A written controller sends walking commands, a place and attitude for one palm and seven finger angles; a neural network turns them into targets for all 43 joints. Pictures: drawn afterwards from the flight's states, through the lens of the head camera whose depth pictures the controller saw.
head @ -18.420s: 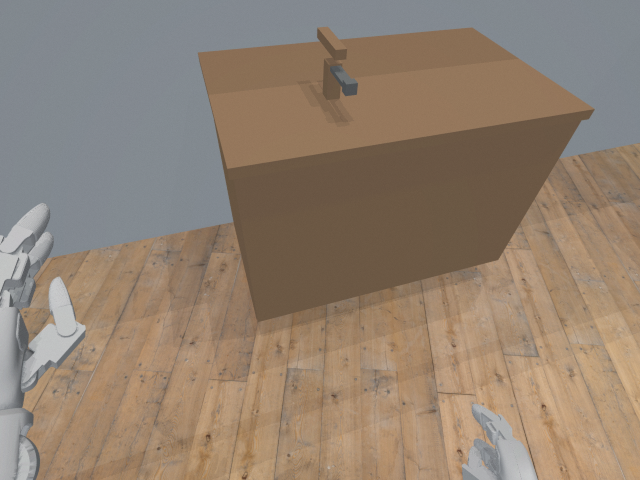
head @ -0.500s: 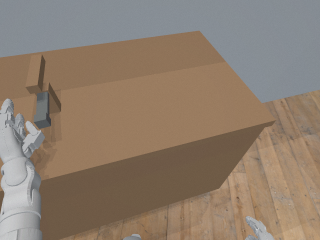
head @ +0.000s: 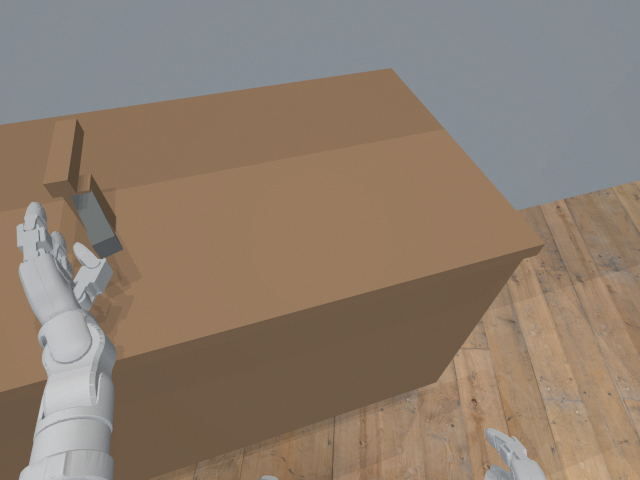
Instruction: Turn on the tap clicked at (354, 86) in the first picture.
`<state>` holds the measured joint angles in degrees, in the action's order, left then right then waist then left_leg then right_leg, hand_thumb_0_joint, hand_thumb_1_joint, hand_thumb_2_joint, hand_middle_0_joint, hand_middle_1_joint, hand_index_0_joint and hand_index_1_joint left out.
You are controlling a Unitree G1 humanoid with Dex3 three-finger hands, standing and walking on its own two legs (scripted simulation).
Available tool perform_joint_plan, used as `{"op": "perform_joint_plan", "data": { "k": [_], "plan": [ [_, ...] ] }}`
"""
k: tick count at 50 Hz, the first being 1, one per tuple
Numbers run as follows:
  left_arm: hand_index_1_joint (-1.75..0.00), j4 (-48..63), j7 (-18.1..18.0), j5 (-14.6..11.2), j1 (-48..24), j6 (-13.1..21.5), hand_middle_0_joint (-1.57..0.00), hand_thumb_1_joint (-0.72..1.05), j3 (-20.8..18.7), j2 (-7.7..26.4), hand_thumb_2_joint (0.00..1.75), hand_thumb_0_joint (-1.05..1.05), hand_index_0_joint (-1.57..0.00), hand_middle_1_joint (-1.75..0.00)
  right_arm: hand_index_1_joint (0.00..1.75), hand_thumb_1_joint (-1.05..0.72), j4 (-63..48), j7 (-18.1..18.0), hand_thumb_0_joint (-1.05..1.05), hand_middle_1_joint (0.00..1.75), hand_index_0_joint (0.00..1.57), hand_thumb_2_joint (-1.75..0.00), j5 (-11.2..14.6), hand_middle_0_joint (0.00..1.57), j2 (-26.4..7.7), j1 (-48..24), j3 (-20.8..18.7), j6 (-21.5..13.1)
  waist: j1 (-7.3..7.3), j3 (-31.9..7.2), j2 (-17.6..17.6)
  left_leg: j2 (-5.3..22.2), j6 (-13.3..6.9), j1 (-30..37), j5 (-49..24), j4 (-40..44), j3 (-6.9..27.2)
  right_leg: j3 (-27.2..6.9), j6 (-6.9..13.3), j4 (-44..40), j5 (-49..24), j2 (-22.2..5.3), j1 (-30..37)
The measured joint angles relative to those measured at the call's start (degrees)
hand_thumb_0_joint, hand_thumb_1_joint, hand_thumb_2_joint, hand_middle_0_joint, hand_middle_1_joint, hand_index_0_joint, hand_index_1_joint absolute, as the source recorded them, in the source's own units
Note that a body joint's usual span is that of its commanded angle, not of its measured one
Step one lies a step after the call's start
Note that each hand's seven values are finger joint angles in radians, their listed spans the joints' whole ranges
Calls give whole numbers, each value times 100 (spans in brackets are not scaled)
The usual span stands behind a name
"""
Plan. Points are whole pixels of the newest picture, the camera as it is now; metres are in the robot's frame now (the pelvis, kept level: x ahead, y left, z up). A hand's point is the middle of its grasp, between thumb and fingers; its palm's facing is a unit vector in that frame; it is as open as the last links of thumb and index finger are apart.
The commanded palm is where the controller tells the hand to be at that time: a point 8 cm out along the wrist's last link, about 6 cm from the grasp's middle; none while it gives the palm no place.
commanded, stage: push the lever round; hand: left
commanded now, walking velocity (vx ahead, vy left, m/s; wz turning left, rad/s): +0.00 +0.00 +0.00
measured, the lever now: (105, 241) +0.38 +0.30 +0.09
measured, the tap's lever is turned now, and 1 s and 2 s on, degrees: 19 47 71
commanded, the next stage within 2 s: none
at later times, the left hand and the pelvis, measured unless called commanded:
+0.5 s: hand (137, 250) +0.37 +0.26 +0.08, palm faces +0.70 -0.71 -0.05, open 7.8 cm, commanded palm +0.32 +0.27 +0.08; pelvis +0.01 +0.00 +0.00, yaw +0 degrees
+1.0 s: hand (162, 238) +0.39 +0.23 +0.08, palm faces +0.77 -0.63 -0.06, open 7.7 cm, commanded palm +0.34 +0.24 +0.08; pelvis +0.00 +0.00 +0.00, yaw +1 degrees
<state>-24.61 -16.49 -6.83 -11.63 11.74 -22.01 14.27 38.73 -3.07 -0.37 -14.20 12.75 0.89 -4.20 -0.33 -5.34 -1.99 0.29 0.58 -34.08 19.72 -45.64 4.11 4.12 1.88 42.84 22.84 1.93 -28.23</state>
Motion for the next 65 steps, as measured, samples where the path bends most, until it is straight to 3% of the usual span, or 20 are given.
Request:
{"op": "perform_joint_plan", "data": {
  "k": [24, 44, 65],
  "plan": [
    [-15, 28, -1347, 522, -385, -288, -15, 92, 440, -566, 91, 2, -14, -15, 30, -90, 61, 136, 1, 30, 20, -90, -133, 21, 109, -43, -80, 153, -42, -85, 1, -33, -21, -25, 60, -32, -17, -17, -26, 25, 59, -33, -19],
    [-15, -406, -2205, 849, -990, -468, -15, 92, 580, -895, 91, 2, -15, -15, 30, -90, 202, 206, 1, 30, 20, -90, -237, 21, 179, -180, -174, 271, -51, -123, 11, -46, 8, -100, 23, -50, 45, 46, 1, 53, 50, -38, -78],
    [-15, -1269, -2915, 1093, -1749, -488, -15, 92, 259, -1016, 91, 1, -15, -15, 30, -90, 390, 362, 1, 30, 20, -90, -368, 21, 236, -60, -242, 361, -177, -226, 16, 1, 79, -263, 5, -81, 94, 91, 74, 131, 63, 11, -259]
  ]
}}
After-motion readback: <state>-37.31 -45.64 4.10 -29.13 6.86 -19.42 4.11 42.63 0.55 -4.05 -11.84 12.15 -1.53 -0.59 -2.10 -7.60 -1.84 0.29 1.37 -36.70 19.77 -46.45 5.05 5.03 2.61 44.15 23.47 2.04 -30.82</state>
